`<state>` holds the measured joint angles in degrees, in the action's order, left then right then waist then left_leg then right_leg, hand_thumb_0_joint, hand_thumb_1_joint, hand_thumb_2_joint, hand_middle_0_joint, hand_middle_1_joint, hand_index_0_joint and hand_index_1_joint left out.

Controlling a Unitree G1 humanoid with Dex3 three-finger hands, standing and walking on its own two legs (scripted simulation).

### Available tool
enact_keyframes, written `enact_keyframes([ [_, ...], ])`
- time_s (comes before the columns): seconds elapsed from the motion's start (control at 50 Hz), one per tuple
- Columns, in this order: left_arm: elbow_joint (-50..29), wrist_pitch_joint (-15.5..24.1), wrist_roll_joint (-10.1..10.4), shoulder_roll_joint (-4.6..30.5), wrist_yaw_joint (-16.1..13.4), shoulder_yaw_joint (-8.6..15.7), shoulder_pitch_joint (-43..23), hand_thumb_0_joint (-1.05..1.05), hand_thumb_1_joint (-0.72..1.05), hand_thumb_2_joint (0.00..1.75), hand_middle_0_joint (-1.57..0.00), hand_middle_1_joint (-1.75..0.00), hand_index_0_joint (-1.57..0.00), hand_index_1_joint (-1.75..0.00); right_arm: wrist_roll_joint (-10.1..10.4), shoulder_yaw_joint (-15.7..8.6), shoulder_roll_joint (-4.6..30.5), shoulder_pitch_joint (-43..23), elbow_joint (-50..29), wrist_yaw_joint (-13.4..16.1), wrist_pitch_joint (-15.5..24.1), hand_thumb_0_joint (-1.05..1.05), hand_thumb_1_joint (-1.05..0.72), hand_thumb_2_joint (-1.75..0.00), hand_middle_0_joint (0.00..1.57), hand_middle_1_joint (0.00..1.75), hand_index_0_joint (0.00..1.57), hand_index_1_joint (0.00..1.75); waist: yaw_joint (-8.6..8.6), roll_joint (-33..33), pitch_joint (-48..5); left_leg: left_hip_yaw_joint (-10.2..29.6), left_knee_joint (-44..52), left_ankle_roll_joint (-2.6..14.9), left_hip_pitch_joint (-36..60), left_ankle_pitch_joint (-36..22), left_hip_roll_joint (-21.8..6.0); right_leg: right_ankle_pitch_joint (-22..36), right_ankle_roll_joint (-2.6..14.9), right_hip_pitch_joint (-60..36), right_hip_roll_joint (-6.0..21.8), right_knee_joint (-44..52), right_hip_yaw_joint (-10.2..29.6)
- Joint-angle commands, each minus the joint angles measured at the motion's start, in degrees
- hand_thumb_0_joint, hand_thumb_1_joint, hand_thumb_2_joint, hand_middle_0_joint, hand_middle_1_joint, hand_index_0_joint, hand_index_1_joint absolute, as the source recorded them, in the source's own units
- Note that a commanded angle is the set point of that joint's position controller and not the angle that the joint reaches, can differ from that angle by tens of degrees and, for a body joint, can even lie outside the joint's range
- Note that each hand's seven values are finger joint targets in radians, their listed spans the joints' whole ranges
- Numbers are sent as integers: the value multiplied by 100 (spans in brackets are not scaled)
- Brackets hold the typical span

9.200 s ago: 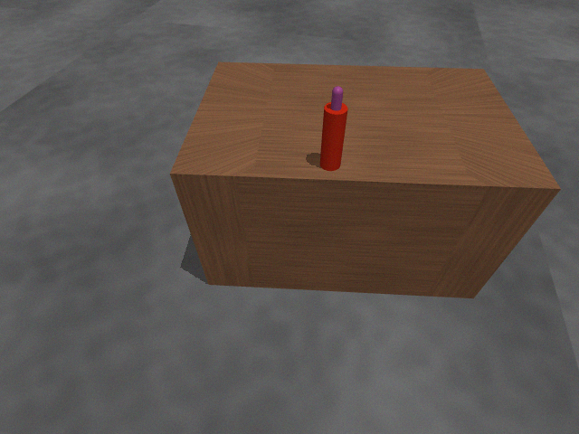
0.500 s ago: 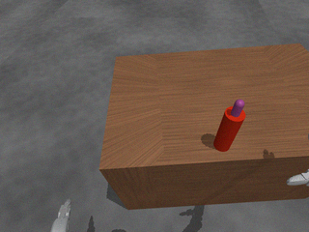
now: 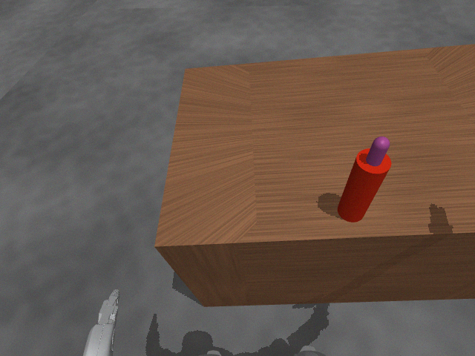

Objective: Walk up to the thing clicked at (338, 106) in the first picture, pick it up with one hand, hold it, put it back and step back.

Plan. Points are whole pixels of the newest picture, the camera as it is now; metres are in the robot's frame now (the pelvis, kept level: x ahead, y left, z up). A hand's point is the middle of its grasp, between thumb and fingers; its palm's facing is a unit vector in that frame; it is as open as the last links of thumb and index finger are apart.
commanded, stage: go down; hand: right
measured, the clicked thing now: (364, 181) +0.45 -0.20 -0.01
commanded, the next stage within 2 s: approach in 1.82 s
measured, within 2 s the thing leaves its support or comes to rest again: neither
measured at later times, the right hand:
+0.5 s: hand out of the picture +0.36 -0.38 +0.07, palm faces +0.24 +0.97 +0.00, open 17.4 cm
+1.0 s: hand out of the picture +0.36 -0.39 +0.06, palm faces +0.24 +0.97 +0.00, open 17.6 cm
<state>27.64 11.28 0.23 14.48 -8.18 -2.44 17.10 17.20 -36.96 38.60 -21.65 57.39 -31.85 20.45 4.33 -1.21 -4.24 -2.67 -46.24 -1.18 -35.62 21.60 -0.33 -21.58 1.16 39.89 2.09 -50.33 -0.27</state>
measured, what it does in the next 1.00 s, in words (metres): stands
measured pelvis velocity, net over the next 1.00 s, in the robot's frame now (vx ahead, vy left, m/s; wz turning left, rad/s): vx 0.01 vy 0.00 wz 0.00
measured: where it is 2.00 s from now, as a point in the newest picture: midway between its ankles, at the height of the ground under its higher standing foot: outside the picture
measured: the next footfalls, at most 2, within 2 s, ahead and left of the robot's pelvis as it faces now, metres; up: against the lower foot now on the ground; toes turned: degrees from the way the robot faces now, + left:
none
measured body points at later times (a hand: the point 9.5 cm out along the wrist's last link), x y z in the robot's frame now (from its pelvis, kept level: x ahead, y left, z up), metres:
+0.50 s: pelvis +0.01 +0.00 -0.01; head +0.08 -0.04 +0.44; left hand +0.16 +0.25 -0.05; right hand +0.34 -0.44 +0.07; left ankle +0.01 +0.14 -0.70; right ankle +0.03 -0.10 -0.70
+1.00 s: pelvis +0.01 +0.00 -0.01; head +0.08 -0.04 +0.43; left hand +0.16 +0.25 -0.05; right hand +0.34 -0.44 +0.06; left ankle +0.01 +0.14 -0.70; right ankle +0.03 -0.10 -0.70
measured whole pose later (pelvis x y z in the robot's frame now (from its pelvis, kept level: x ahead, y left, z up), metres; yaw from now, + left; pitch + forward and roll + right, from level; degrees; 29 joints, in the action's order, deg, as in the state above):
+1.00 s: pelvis +0.01 +0.00 -0.01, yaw +0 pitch +15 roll +4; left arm 22.9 11.7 -0.8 15.5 -7.9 -4.6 18.1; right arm 13.9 -41.0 45.9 -25.8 63.6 -35.0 19.2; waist 6.0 -1.6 -6.8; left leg -3.7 -51.0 -0.9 -42.0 24.1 0.3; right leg -24.4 0.9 47.1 2.7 -56.2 1.0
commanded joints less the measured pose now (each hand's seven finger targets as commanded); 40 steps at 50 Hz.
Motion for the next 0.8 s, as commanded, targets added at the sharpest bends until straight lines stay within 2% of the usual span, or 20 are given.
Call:
enact_keyframes([
  [0.0, -861, 343, -2, 1067, -118, 468, -216, 0, -55, 5, -6, -6, -6, -6, 50, -298, 2225, -1658, -798, 34, 290, 0, 51, -6, 4, 5, 5, 5, -154, 899, -1777, 110, 521, 213, 308, -766, 138, 988, -39, -1377, -39, 795, 291],
  [0.02, -650, 345, -25, 861, -93, 291, -176, 0, -54, 5, -6, -6, -6, -6, 15, -271, 2200, -1652, -763, 30, 308, 0, 53, -6, 4, 5, 5, 5, -212, 962, -1548, 78, 487, 234, 176, -658, 161, 915, -65, -1140, -22, 822, 312],
  [0.06, -546, 337, -28, 737, -55, 194, -216, 0, -55, 6, -5, -6, -6, -6, -70, -322, 2409, -1618, -835, 23, 340, 0, 53, -6, 4, 5, 5, 5, -246, 1212, -1485, 104, 451, 259, 59, -487, 161, 699, -77, -1028, -9, 832, 309],
  [0.12, -832, 365, -52, 1009, -66, 368, -230, 0, -54, 5, -5, -6, -6, -5, -57, -441, 2617, -1674, -1104, -40, 356, 0, 55, -6, 4, 5, 4, 5, -181, 1305, -2032, 87, 415, 248, 207, -730, 181, 1005, -103, -1383, 15, 763, 314],
  [0.2, -981, 360, -39, 1286, -101, 603, -77, 0, -55, 6, -6, -6, -6, -6, 102, -585, 2645, -1657, -980, -106, 336, 0, 54, -7, 4, 5, 4, 5, -78, 1157, -2206, 26, 348, 221, 216, -1061, 225, 1755, -108, -1657, 25, 615, 361],
  [0.22, -1000, 356, -42, 1175, -99, 487, -78, 0, -56, 6, -6, -6, -6, -6, 69, -570, 2563, -1604, -739, -105, 300, 0, 53, -7, 4, 5, 4, 5, -56, 1102, -2194, 21, 329, 218, 156, -1126, 226, 1964, -99, -1649, 20, 563, 376],
  [0.26, -953, 343, -37, 1193, -109, 528, -59, 0, -56, 6, -6, -6, -5, -6, 56, -483, 2536, -1794, -848, -123, 307, 0, 50, -7, 5, 5, 5, 5, -36, 1152, -2119, 7, 304, 235, 12, -1092, 238, 2091, -125, -1694, 59, 558, 397],
  [0.3, -847, 334, -37, 922, -70, 284, -67, 0, -56, 6, -6, -6, -5, -6, 7, -370, 2448, -1863, -826, -145, 286, 0, 50, -7, 4, 5, 5, 5, -45, 1208, -1880, 16, 318, 244, -139, -893, 235, 1837, -114, -1540, 66, 569, 396],
  [0.34, -661, 337, -60, 915, -57, 312, 92, 0, -56, 6, -5, -6, -5, -6, -59, -376, 2555, -1749, -652, -172, 270, 0, 51, -7, 4, 5, 5, 5, -5, 1254, -1744, 20, 294, 248, -232, -837, 218, 1651, -120, -1379, 64, 557, 382],
  [0.38, -928, 369, -70, 1091, -66, 420, 72, 0, -55, 6, -5, -6, -6, -6, -68, -432, 2731, -1882, -889, -219, 277, 0, 52, -7, 4, 5, 5, 5, 43, 1309, -2089, 19, 245, 240, -185, -996, 222, 1932, -137, -1600, 72, 474, 391],
  [0.4, -886, 362, -77, 1089, -53, 362, 105, 0, -56, 6, -5, -6, -5, -6, -36, -576, 2912, -1932, -975, -231, 285, 0, 52, -7, 4, 6, 5, 6, -46, 1454, -2297, 4, 230, 237, -143, -1104, 227, 2273, -162, -1770, 82, 421, 407],
  [0.44, -887, 357, -82, 1083, -54, 394, 322, 0, -56, 6, -5, -6, -6, -6, -17, -679, 2914, -1820, -849, -259, 262, 0, 52, -7, 4, 5, 5, 5, 12, 1335, -2357, 22, 175, 207, -64, -1410, 209, 2633, -120, -1809, 31, 270, 378],
  [0.5, -1152, 355, -68, 1265, -48, 543, 26, 0, -56, 6, -5, -6, -6, -6, 22, -718, 2928, -1921, -693, -248, 248, 0, 51, -7, 5, 5, 5, 5, 31, 1108, -2159, 29, 206, 222, 18, -1276, 199, 2100, -65, -1454, -2, 322, 382],
  [0.56, -1051, 332, -79, 1055, -39, 323, -48, 0, -56, 6, -5, -6, -5, -6, -86, -605, 2984, -2044, -432, -252, 238, 0, 55, -7, 4, 6, 5, 6, -7, 1160, -1778, 14, 159, 259, -278, -861, 219, 1580, -99, -1119, 34, 397, 399],
  [0.6, -1085, 326, -75, 949, -12, 193, 6, 0, -56, 6, -5, -6, -5, -6, -153, -638, 3027, -1799, -225, -262, 214, 0, 55, -7, 4, 6, 5, 6, -89, 1181, -1823, 51, 162, 261, -208, -814, 196, 1314, -66, -994, -9, 377, 355],
  [0.62, -1069, 333, -96, 936, -14, 222, 71, 0, -56, 6, -5, -5, -5, -5, -160, -619, 3029, -1933, -342, -288, 219, 0, 58, -7, 3, 6, 4, 6, -31, 1252, -1865, 70, 155, 262, -232, -809, 187, 1206, -64, -988, -9, 369, 341],
  [0.68, -1302, 378, -123, 1239, -33, 448, 57, 0, -55, 6, -5, -6, -5, -5, -108, -778, 3235, -2010, -463, -354, 268, 0, 58, -7, 3, 6, 4, 6, 44, 1286, -2385, 34, 72, 242, -173, -1063, 207, 1646, -90, -1318, -1, 234, 375],
  [0.72, -1392, 371, -117, 1285, -35, 461, 156, 0, -55, 6, -5, -6, -6, -6, -87, -959, 3452, -1902, -590, -351, 294, 0, 58, -8, 3, 6, 4, 6, -63, 1404, -2666, 43, 41, 232, -12, -1261, 194, 2046, -75, -1531, -31, 135, 370],
  [0.76, -1172, 346, -110, 1103, -37, 329, 159, 0, -56, 6, -5, -6, -5, -6, -17, -786, 3087, -1921, -518, -392, 277, 0, 60, -7, 3, 6, 4, 6, -40, 1316, -2467, 10, 8, 242, -214, -1186, 233, 2231, -100, -1432, 13, 132, 413],
  [0.78, -1117, 343, -105, 1011, -20, 234, 122, 0, -56, 6, -5, -6, -5, -6, -15, -768, 3036, -1840, -412, -382, 266, 0, 59, -7, 3, 6, 4, 6, -33, 1361, -2229, 25, 43, 249, -256, -1047, 227, 1914, -73, -1267, -9, 168, 397],
])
